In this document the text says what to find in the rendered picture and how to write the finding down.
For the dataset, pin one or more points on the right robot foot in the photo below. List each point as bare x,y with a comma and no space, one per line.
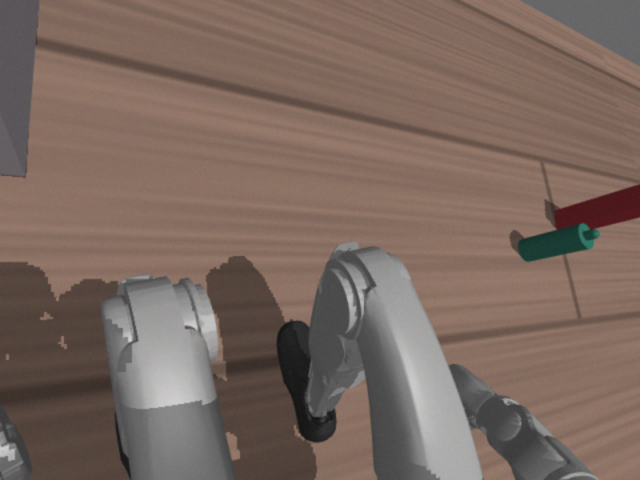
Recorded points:
294,359

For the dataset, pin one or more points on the right robot arm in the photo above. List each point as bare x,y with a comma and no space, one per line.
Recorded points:
526,444

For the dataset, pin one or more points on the left robot arm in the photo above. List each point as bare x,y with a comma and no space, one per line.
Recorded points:
15,462

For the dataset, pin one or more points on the right robot hand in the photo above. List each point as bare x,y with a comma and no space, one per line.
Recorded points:
472,390

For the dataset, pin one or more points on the left robot foot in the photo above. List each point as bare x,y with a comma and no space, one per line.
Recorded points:
123,457

